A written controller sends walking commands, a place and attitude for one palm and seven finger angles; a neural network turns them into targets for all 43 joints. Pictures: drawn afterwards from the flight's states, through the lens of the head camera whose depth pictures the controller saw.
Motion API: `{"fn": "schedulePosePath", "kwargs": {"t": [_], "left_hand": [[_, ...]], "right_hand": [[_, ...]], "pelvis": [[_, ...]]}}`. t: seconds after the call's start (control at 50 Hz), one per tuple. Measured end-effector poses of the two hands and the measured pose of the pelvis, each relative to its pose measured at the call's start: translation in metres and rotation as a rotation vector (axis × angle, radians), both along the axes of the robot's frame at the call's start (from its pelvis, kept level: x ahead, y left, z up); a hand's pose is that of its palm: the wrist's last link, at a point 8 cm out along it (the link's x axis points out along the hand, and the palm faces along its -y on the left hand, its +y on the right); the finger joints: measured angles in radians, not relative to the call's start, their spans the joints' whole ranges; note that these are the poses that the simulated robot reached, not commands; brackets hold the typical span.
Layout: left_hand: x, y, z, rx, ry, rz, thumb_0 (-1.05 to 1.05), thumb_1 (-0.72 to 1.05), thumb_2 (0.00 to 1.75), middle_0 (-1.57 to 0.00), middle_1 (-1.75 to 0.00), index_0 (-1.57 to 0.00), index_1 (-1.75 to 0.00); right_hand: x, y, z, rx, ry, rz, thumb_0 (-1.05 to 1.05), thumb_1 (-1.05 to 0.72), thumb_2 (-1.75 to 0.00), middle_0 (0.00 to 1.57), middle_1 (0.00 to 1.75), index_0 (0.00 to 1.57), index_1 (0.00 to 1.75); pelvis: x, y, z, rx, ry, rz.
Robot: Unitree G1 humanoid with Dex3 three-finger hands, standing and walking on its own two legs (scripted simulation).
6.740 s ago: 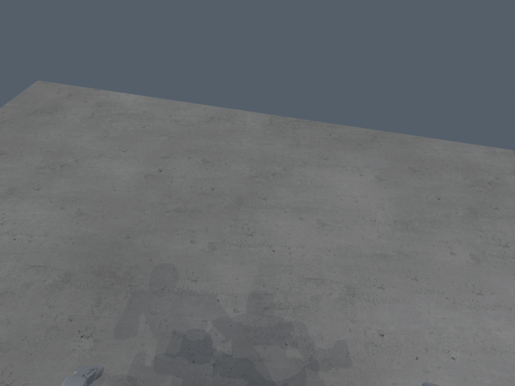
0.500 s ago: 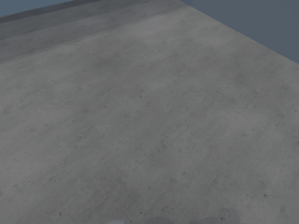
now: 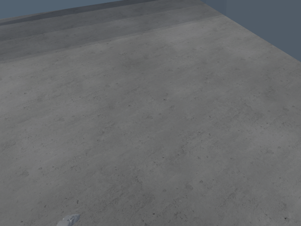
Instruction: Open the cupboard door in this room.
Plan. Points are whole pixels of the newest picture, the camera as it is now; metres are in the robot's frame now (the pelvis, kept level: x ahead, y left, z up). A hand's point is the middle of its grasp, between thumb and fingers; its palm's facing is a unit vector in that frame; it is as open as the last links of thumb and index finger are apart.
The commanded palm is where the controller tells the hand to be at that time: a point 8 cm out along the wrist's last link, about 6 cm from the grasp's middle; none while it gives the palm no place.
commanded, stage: turn or walk to find it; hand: left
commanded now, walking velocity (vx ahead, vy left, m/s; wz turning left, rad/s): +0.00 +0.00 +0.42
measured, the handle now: out of the picture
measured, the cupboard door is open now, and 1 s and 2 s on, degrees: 0 0 0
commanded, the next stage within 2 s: none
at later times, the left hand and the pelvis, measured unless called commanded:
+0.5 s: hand out of the picture -0.05 +0.17 -0.16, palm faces +0.28 -0.92 -0.26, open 7.4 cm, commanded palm none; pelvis -0.04 -0.03 +0.00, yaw +15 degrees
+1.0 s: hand out of the picture -0.07 +0.21 -0.16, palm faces +0.45 -0.85 -0.25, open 7.4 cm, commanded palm none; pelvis -0.07 -0.02 +0.00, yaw +27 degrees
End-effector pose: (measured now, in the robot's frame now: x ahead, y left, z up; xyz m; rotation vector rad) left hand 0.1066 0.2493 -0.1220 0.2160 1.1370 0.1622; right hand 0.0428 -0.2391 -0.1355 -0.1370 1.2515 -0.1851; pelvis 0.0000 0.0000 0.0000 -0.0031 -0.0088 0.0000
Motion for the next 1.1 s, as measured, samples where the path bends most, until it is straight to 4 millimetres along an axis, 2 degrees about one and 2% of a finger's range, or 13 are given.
{"fn": "schedulePosePath", "kwargs": {"t": [0.06,0.12,0.26,0.36,0.42,0.48,0.6,0.66,0.76,0.86,0.94,1.02,1.1], "left_hand": [[0.000,-0.016,0.005,0.007,-0.038,0.004,0.01,0.91,0.90,-0.20,-0.30,-0.20,-0.30],[-0.011,-0.031,0.007,0.024,-0.069,0.017,0.01,0.91,0.90,-0.20,-0.30,-0.20,-0.30],[-0.069,-0.049,0.015,0.028,-0.013,0.113,0.01,0.91,0.90,-0.20,-0.30,-0.21,-0.30],[-0.111,-0.052,0.010,0.016,0.046,0.193,0.01,0.91,0.90,-0.20,-0.30,-0.21,-0.30],[-0.139,-0.049,0.005,0.003,0.084,0.244,0.01,0.91,0.90,-0.20,-0.30,-0.21,-0.30],[-0.170,-0.042,-0.003,-0.011,0.125,0.297,0.01,0.91,0.90,-0.20,-0.30,-0.21,-0.30],[-0.233,-0.016,-0.031,-0.048,0.208,0.405,0.01,0.91,0.90,-0.20,-0.30,-0.21,-0.30],[-0.252,-0.004,-0.035,-0.050,0.248,0.437,0.01,0.91,0.90,-0.20,-0.30,-0.20,-0.30],[-0.251,0.008,-0.024,-0.051,0.196,0.468,0.01,0.91,0.90,-0.20,-0.30,-0.20,-0.30],[-0.235,0.011,-0.014,-0.035,0.113,0.476,0.01,0.91,0.90,-0.20,-0.30,-0.20,-0.30],[-0.217,0.006,-0.007,-0.018,0.052,0.472,0.01,0.91,0.90,-0.20,-0.30,-0.20,-0.30],[-0.202,-0.008,-0.001,0.007,-0.012,0.471,0.01,0.91,0.90,-0.20,-0.30,-0.20,-0.30],[-0.206,-0.027,0.004,0.032,-0.049,0.489,0.01,0.91,0.90,-0.20,-0.30,-0.20,-0.30]], "right_hand": [[-0.012,-0.013,-0.009,0.016,0.026,0.005,0.00,-0.90,-0.90,0.21,0.30,0.20,0.30],[-0.021,-0.030,-0.022,0.032,0.046,0.012,0.00,-0.91,-0.90,0.21,0.30,0.20,0.30],[-0.022,-0.058,-0.018,0.026,0.090,0.078,0.00,-0.91,-0.90,0.20,0.30,0.20,0.30],[-0.015,-0.063,-0.014,0.005,0.118,0.143,0.00,-0.91,-0.90,0.20,0.30,0.20,0.30],[-0.003,-0.058,-0.011,-0.010,0.123,0.193,0.00,-0.91,-0.90,0.20,0.30,0.20,0.30],[0.016,-0.044,-0.008,-0.026,0.101,0.252,0.00,-0.91,-0.90,0.20,0.30,0.20,0.30],[0.061,0.003,-0.001,-0.059,-0.037,0.375,0.00,-0.91,-0.90,0.20,0.30,0.20,0.30],[0.071,0.026,0.009,-0.059,-0.094,0.418,0.00,-0.91,-0.90,0.20,0.30,0.20,0.30],[0.071,0.049,0.019,-0.045,-0.113,0.465,0.00,-0.91,-0.90,0.20,0.30,0.20,0.30],[0.062,0.054,0.016,-0.018,-0.096,0.483,0.00,-0.91,-0.90,0.21,0.30,0.20,0.30],[0.050,0.043,0.007,-0.003,-0.059,0.482,0.00,-0.90,-0.90,0.21,0.30,0.20,0.30],[0.038,0.021,-0.008,0.011,-0.006,0.478,0.00,-0.90,-0.90,0.21,0.30,0.20,0.30],[0.033,-0.001,-0.021,0.013,0.043,0.488,0.00,-0.91,-0.90,0.21,0.30,0.20,0.30]], "pelvis": [[-0.007,-0.012,-0.003,0.011,0.002,0.025],[-0.014,-0.027,-0.009,0.018,0.000,0.051],[-0.024,-0.043,0.000,0.040,-0.017,0.135],[-0.029,-0.046,0.002,0.047,-0.012,0.190],[-0.033,-0.043,0.002,0.047,-0.008,0.221],[-0.039,-0.035,0.000,0.040,-0.003,0.251],[-0.054,-0.011,-0.014,0.010,0.001,0.313],[-0.060,-0.004,-0.012,0.007,-0.008,0.322],[-0.066,0.002,-0.002,-0.009,-0.013,0.363],[-0.071,0.000,0.001,-0.009,-0.013,0.402],[-0.074,-0.010,0.000,-0.004,-0.009,0.436],[-0.074,-0.025,-0.005,0.006,-0.001,0.472],[-0.076,-0.040,-0.010,0.013,-0.010,0.522]]}}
